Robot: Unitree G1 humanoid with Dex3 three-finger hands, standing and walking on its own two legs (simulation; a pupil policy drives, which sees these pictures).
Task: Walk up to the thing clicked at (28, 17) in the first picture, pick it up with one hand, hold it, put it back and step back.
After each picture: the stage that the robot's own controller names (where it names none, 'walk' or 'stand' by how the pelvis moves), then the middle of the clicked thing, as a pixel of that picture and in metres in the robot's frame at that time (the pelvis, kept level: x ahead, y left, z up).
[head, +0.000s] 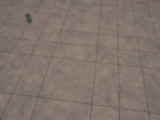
stand; (28, 18) +1.85 +0.67 -0.72
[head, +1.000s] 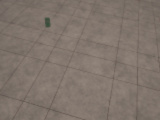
walk; (47, 22) +1.78 +0.33 -0.70
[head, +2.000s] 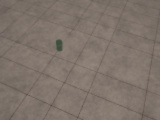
walk; (59, 45) +1.21 +0.17 -0.71
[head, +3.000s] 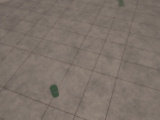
walk; (54, 91) +0.72 +0.22 -0.70
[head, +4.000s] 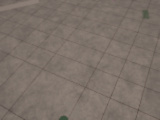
walk; out of the picture +0.44 +0.17 -0.70
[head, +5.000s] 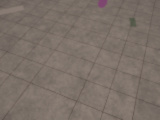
stand; out of the picture +0.32 +0.17 -0.72
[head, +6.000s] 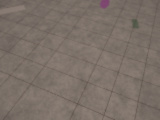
stand; out of the picture +0.29 +0.16 -0.71
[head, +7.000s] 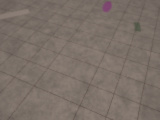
stand; out of the picture +0.30 +0.16 -0.72
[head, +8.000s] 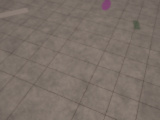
stand; out of the picture +0.31 +0.17 -0.72
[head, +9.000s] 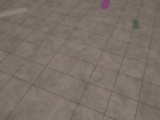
stand; out of the picture +0.31 +0.18 -0.72
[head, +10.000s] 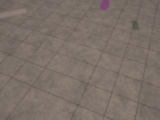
stand; out of the picture +0.30 +0.18 -0.73
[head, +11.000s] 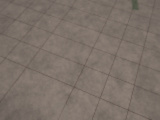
go down; out of the picture +0.32 +0.17 -0.70
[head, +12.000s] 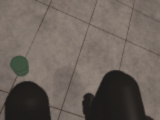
go down; (20, 66) +0.42 +0.17 -0.29
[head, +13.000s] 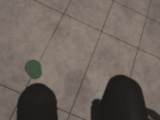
close in; (34, 70) +0.42 +0.15 -0.31
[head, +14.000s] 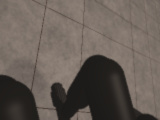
close in; out of the picture +0.42 +0.19 -0.23
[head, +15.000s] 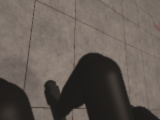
close; out of the picture +0.41 +0.20 -0.23
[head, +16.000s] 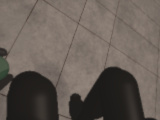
lift; out of the picture +0.35 +0.22 -0.16
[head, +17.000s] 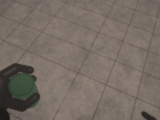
lift; (26, 92) +0.31 +0.17 +0.01
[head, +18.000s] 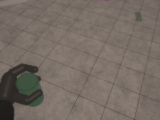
hold; (31, 90) +0.33 +0.17 +0.02
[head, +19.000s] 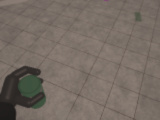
hold; (33, 92) +0.32 +0.17 +0.01
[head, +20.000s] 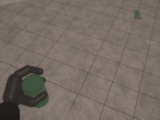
crouch; (36, 91) +0.32 +0.16 +0.01
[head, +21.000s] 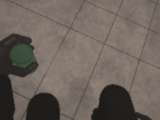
crouch; (25, 60) +0.42 +0.16 -0.08
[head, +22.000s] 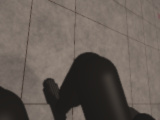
lower; out of the picture +0.45 +0.23 -0.23
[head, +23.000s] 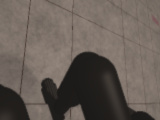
lower; out of the picture +0.44 +0.21 -0.23
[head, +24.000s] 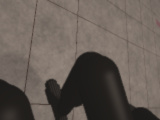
lower; out of the picture +0.43 +0.21 -0.23
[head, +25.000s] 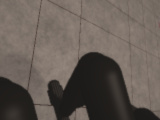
lower; out of the picture +0.42 +0.21 -0.23
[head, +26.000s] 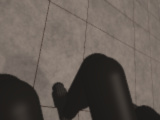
loosen; out of the picture +0.40 +0.19 -0.23
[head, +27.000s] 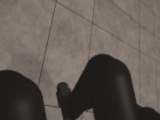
stand; out of the picture +0.40 +0.19 -0.22
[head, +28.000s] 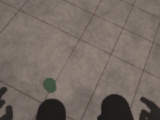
walk; (50, 85) +0.40 +0.14 -0.45
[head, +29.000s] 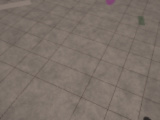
stand; out of the picture +0.34 +0.15 -0.66
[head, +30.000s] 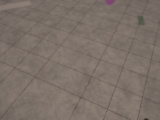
stand; out of the picture +0.34 +0.16 -0.67
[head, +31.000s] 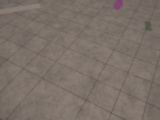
stand; out of the picture +0.34 +0.14 -0.71
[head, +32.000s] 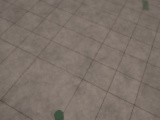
walk; (59, 116) +0.39 +0.11 -0.70
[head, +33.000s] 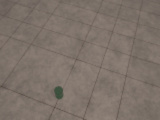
walk; (59, 92) +0.55 +0.15 -0.69
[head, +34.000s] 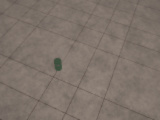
walk; (58, 64) +0.85 +0.17 -0.69
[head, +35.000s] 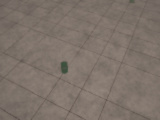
stand; (64, 67) +0.97 +0.16 -0.71
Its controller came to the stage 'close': yes
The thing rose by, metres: 0.72
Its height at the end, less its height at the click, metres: +0.00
